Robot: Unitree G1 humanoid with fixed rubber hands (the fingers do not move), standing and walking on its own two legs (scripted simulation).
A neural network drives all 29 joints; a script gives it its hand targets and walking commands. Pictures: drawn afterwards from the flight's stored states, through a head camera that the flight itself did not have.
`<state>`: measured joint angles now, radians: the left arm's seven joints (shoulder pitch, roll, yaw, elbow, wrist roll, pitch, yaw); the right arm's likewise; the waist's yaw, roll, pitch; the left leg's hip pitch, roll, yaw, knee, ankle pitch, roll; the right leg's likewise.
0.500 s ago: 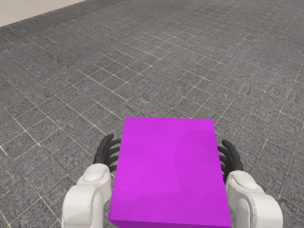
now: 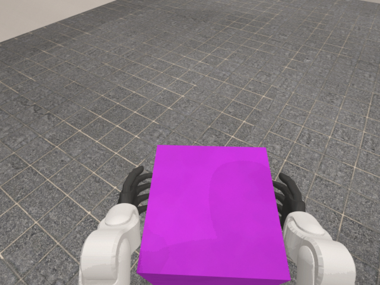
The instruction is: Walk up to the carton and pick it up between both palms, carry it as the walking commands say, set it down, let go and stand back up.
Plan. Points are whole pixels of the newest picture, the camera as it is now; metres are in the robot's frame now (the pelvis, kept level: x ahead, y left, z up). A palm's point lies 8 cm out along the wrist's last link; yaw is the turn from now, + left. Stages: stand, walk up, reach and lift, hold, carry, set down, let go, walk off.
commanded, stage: carry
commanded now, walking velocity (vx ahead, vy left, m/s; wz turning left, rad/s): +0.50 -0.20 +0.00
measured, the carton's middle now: (208, 225) +0.24 -0.01 +0.02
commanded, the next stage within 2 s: none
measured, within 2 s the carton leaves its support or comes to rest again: neither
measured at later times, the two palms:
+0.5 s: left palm (171, 89) +0.61 +0.10 +0.09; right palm (274, 96) +0.58 -0.19 +0.09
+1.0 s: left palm (193, 36) +0.95 +0.04 +0.09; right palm (269, 40) +0.93 -0.25 +0.09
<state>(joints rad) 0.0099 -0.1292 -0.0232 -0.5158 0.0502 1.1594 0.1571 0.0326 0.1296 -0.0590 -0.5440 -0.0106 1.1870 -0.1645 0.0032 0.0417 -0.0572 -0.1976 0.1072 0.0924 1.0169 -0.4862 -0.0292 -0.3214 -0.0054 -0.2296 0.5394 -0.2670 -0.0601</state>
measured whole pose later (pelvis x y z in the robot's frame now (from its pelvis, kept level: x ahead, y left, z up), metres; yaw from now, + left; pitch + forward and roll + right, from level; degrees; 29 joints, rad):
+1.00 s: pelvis +0.70 -0.09 +0.00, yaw -1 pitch +3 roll +1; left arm 0.00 -0.13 0.00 -0.54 0.04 1.19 0.17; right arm 0.04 0.13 -0.03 -0.52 -0.03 1.16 -0.15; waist -0.02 -0.05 -0.06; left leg -0.30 0.04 0.22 0.53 -0.28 0.03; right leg -0.35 0.00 -0.05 1.12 -0.39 0.01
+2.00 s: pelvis +1.39 -0.32 +0.01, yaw +3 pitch +2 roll -2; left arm -0.01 -0.13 -0.01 -0.54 0.04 1.17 0.17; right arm 0.03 0.13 -0.05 -0.55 -0.01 1.18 -0.15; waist 0.02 0.02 0.00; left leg -0.41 0.11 0.07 1.04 -0.48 -0.01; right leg -0.21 0.04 -0.21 0.40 -0.23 -0.07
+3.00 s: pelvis +1.89 -0.43 +0.01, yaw -1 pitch +4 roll +1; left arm -0.03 -0.13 0.01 -0.55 0.04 1.18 0.16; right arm 0.00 0.13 -0.04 -0.55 -0.02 1.18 -0.16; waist 0.00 -0.02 -0.07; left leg -0.23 0.05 0.15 0.54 -0.30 -0.02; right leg -0.19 -0.02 -0.17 0.47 -0.34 -0.03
